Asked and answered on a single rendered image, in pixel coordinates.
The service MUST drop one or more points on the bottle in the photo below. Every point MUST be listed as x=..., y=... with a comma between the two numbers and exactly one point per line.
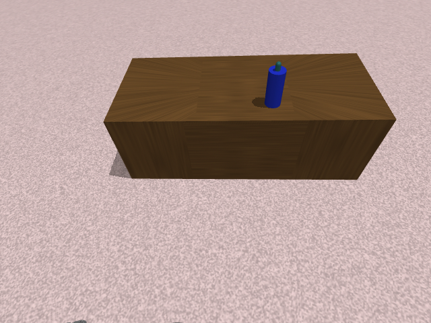
x=275, y=85

